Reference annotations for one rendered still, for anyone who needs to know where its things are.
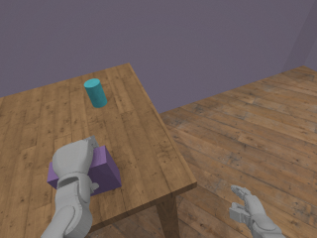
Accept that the left robot hand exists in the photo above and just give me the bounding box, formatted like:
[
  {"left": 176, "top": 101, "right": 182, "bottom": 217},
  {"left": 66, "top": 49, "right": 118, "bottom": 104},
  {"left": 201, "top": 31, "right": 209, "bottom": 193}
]
[{"left": 52, "top": 135, "right": 99, "bottom": 194}]

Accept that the right robot forearm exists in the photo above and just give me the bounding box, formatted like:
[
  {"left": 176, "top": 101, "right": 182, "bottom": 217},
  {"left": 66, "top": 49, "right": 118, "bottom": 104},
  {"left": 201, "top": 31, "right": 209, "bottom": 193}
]
[{"left": 250, "top": 213, "right": 285, "bottom": 238}]

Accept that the sponge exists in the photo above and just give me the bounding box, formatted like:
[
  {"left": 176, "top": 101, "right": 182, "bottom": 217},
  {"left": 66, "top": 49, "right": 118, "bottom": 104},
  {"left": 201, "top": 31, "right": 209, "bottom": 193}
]
[{"left": 47, "top": 145, "right": 122, "bottom": 196}]

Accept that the left robot forearm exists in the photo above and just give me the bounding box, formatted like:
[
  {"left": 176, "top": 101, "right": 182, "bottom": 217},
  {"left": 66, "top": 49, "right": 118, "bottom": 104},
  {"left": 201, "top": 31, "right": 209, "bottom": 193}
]
[{"left": 41, "top": 173, "right": 93, "bottom": 238}]

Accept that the right robot hand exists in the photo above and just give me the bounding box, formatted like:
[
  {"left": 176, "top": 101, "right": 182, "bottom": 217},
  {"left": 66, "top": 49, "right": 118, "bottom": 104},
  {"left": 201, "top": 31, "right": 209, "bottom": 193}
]
[{"left": 229, "top": 184, "right": 266, "bottom": 230}]

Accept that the table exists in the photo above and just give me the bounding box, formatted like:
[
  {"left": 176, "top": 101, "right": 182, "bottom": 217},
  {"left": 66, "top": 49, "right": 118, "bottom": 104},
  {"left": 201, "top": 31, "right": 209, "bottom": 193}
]
[{"left": 0, "top": 62, "right": 197, "bottom": 238}]

